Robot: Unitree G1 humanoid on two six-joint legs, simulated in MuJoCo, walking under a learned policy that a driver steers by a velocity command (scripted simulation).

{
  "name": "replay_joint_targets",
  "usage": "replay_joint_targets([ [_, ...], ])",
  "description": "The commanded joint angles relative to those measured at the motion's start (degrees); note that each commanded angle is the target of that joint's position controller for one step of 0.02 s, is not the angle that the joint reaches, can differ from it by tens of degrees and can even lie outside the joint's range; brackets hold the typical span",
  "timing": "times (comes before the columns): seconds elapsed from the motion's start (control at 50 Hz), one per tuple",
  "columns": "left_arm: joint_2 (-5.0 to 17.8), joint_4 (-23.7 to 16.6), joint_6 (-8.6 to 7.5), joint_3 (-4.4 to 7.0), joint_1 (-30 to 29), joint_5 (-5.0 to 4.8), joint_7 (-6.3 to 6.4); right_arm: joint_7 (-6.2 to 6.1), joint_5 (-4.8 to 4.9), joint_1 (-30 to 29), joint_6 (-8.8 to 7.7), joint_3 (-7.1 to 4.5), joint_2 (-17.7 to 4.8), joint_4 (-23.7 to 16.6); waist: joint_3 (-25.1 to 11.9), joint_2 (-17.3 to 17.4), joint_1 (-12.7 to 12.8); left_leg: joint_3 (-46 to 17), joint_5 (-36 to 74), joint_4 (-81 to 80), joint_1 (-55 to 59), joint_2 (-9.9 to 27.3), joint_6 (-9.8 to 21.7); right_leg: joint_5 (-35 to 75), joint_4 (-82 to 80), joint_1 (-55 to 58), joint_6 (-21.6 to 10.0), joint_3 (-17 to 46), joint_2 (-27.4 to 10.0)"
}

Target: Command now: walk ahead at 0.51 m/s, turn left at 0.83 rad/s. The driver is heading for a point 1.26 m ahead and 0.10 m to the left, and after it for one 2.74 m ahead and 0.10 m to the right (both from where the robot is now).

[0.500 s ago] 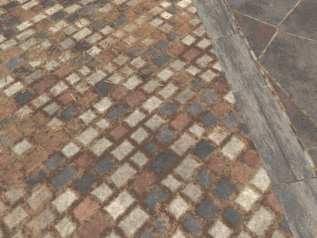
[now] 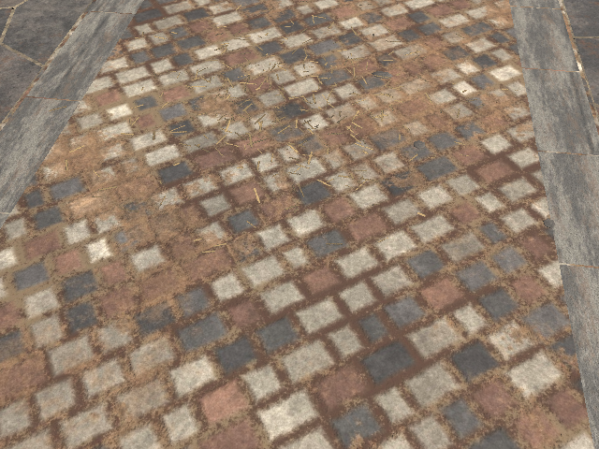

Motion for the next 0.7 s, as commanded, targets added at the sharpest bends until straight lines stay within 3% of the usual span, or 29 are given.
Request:
replay_joint_targets([
  [0.02, 8.81, -3.46, -2.9, 2.24, 1.06, 1.37, 0.73, 1.08, 0.14, -6.39, -3.28, -0.37, -5.44, -8.83, 4.17, -10.65, 1.1, 0.0, 1.8, 20.41, -34.36, 6.07, 0.53, -29.81, -20.39, 18.13, -7.64, 34.69, -26.45],
  [0.04, 7.01, -3.23, -3.22, 1.62, 0.8, 0.34, 1.18, 1.37, -0.52, -4.89, -3.31, -0.82, -6.43, -7.14, 4.22, -8.38, 0.83, 1.65, 5.55, 23.01, -33.62, 6.91, -0.15, -23.86, -19.99, 18.04, -5.46, 27.38, -23.11],
  [0.06, 6.57, -2.88, -3.44, 1.35, 1.43, 0.17, 1.54, 1.72, -0.98, -3.57, -3.5, -0.79, -6.07, -6.03, 3.75, -7.01, 0.8, 3.09, 8.87, 25.86, -31.91, 7.67, -0.55, -17.84, -19.68, 17.31, -3.49, 21.21, -20.43],
  [0.08, 7.17, -0.72, -2.33, 0.6, 5.62, 3.26, 1.49, 4.9, -7.44, -6.8, -1.61, -0.7, -5.9, -5.54, 5.39, -0.58, 1.9, 6.98, 10.69, 29.17, -27.21, 5.37, -0.78, -15.75, -22.24, 9.65, -2.53, 15.08, -18.9],
  [0.1, 7.82, -0.1, -2.15, 0.85, 6.28, 3.34, 1.02, 6.37, -6.66, -5.74, -0.7, -0.25, -3.93, -5.46, 6.65, -3.51, 1.18, 7.67, 12.85, 30.96, -26.32, 5.58, -0.7, -12.61, -22.42, 8.03, -1.31, 10.48, -17.08],
  [0.12, 7.71, 0.29, -2.24, 0.77, 7.08, 2.89, 0.62, 7.13, -5.45, -5.04, -0.26, 0.05, -3.47, -4.88, 6.37, -5.64, 1.13, 7.95, 14.7, 32.09, -25.95, 5.82, -0.52, -10.49, -22.31, 7.88, -0.4, 7.03, -16.13],
  [0.16, 6.88, 1.48, -2.64, 0.43, 9.97, 2.48, 0.2, 7.6, -4.3, -6.68, 0.13, 0.07, -4.03, -4.55, 7.04, -7.34, 2.09, 8.43, 17.52, 32.22, -26.99, 6.14, -0.37, -8.15, -22.57, 9.09, 0.47, 2.79, -16.03],
  [0.22, 5.96, 3.93, -3.2, -0.02, 15.69, 2.53, 0.43, 7.9, -4.63, -12.01, -0.05, 0.34, -4.03, -4.77, 9.08, -6.9, 4.57, 9.97, 18.38, 28.4, -30.9, 6.17, 0.32, -4.47, -22.83, 15.26, 0.26, -1.76, -16.99],
  [0.3, 4.77, 7.48, -3.37, -0.75, 21.21, 2.63, 1.37, 9.27, -5.06, -21.07, -0.68, 1.82, -2.04, -6.67, 12.96, -6.6, 7.28, 16.52, 15.61, 17.6, -32.97, 6.9, 2.85, 4.84, -23.91, 22.39, 0.33, -7.92, -18.17],
  [0.34, 5.0, 9.53, -3.2, -0.99, 23.31, 2.95, 1.94, 9.6, -4.9, -24.15, -0.9, 2.88, -0.76, -8.01, 13.41, -7.1, 7.38, 20.6, 11.67, 12.51, -31.19, 6.71, 5.14, 19.63, -21.91, 26.06, 0.77, -11.83, -18.63],
  [0.36, 5.24, 10.11, -3.07, -1.2, 22.73, 3.06, 2.22, 9.41, -4.76, -24.03, -0.96, 3.41, -0.06, -8.3, 12.65, -7.09, 6.06, 22.89, 9.51, 8.79, -26.55, 5.44, 6.88, 33.27, -19.29, 26.0, 1.37, -14.93, -18.16],
  [0.4, 7.57, 10.76, -2.58, -1.14, 21.51, 2.74, 3.12, 8.36, -4.48, -19.91, -0.96, 3.75, 0.1, -7.34, 7.52, -8.88, 1.63, 28.29, 5.99, 3.64, -10.95, -0.63, 10.2, 72.91, -10.37, 24.19, 1.83, -18.67, -18.48],
  [0.42, 9.49, 11.54, -2.01, -0.92, 21.63, 2.78, 3.6, 7.81, -4.95, -12.93, -1.19, 3.32, -0.97, -5.57, 3.57, -10.54, -2.66, 26.98, 2.59, 2.47, -0.65, -2.96, 11.87, 84.14, -1.49, 21.93, 0.84, -17.93, -20.6],
  [0.44, 11.12, 11.66, -1.88, -0.84, 20.77, 2.56, 3.52, 6.93, -5.17, -1.96, -1.63, 2.06, -3.29, -2.39, -1.8, -11.52, -7.86, 23.01, 0.95, 0.48, 14.06, -4.31, 13.9, 84.15, 10.0, 16.25, -1.38, -16.26, -22.44],
  [0.46, 11.24, 10.82, -2.06, -1.07, 17.46, 2.14, 2.82, 5.64, -5.5, 11.25, -2.29, 0.33, -6.34, 2.34, -6.51, -10.27, -14.59, 15.34, 4.42, -8.95, 33.07, -2.42, 15.86, 71.64, 26.11, 4.87, -2.56, -16.1, -20.96],
  [0.48, 3.25, 8.3, -2.62, -2.61, 18.12, 1.06, 1.4, 4.35, -5.03, 9.54, -2.07, -1.62, -12.33, 3.14, -13.15, 7.07, -8.62, -7.83, -10.29, -13.69, 54.22, 13.69, 16.2, 0.56, 49.57, -18.8, -0.52, -14.94, -9.94],
  [0.5, 6.0, 4.04, -3.43, -2.52, 17.31, -0.88, 1.1, 3.58, -5.05, 10.35, -1.98, -2.0, -15.33, 0.84, -23.33, 4.97, -8.78, -33.85, -13.87, -23.44, 57.71, 26.87, 21.68, -6.39, 64.0, -27.81, -1.06, -3.47, -5.2],
  [0.52, 8.52, 3.16, -3.74, -1.55, 7.54, -1.2, 1.27, 2.73, -5.33, 10.75, -2.2, -1.58, -12.03, 2.8, -14.74, -3.94, -11.35, -24.92, -7.56, -25.99, 51.05, 24.25, 18.97, 0.74, 64.32, -32.57, -1.92, 1.7, -6.92],
  [0.54, 5.72, 3.31, -3.86, -2.18, 8.97, -1.68, 1.1, 2.1, -5.51, 10.31, -3.23, -0.83, -9.72, 5.54, -3.89, -4.0, -7.5, -16.42, 0.06, -27.34, 38.48, 23.94, 17.38, 1.66, 60.41, -31.13, -2.31, 1.57, -8.61],
  [0.56, 4.42, 4.49, -3.25, -2.36, 9.16, -0.66, 0.59, 2.14, -5.87, 7.36, -4.71, 0.21, -6.28, 6.25, 0.75, -7.49, -4.29, -9.71, 3.14, -29.11, 28.99, 20.92, 14.89, 2.33, 54.26, -27.56, -2.63, 3.09, -11.21],
  [0.58, 2.9, 6.62, -1.79, -2.57, 12.16, 0.32, 0.04, 1.83, -5.81, 4.74, -5.86, 0.97, -4.54, 6.37, 3.67, -6.45, -1.2, -4.01, 5.77, -30.91, 22.74, 18.77, 13.32, 3.1, 52.14, -23.77, -2.32, 3.55, -11.75],
  [0.6, 1.39, 8.79, -0.16, -2.76, 15.58, 0.93, -0.57, 1.98, -4.99, 3.62, -6.74, 1.75, -2.38, 6.99, 5.09, -4.01, 1.1, 1.32, 7.14, -33.06, 18.73, 17.0, 10.99, 4.21, 49.89, -21.18, -2.03, 3.8, -12.54],
  [0.62, 0.97, 9.43, 0.84, -2.59, 15.48, 1.11, -1.09, 2.35, -4.44, 3.98, -7.62, 2.21, -0.97, 7.72, 6.38, -2.2, 1.84, 4.8, 11.93, -33.57, 16.67, 15.42, 8.98, 4.61, 48.07, -20.79, -2.03, 4.03, -12.81],
  [0.66, 0.33, 8.48, 1.69, -2.4, 10.52, 0.74, -1.76, 3.15, -3.66, 4.82, -8.81, 2.33, -0.83, 9.22, 9.27, 0.22, 1.85, 13.38, 22.12, -35.81, 14.95, 12.11, 4.48, 8.22, 43.94, -23.85, -2.0, 2.34, -11.95],
  [0.7, -0.86, 6.37, 1.41, -2.7, 4.65, -0.05, -2.15, 3.75, -3.68, 5.73, -9.66, 2.66, -0.45, 10.05, 11.17, 2.89, 1.01, 20.68, 34.6, -37.01, 14.0, 9.13, 1.7, 14.98, 37.0, -25.33, -2.55, -0.84, -10.28],
])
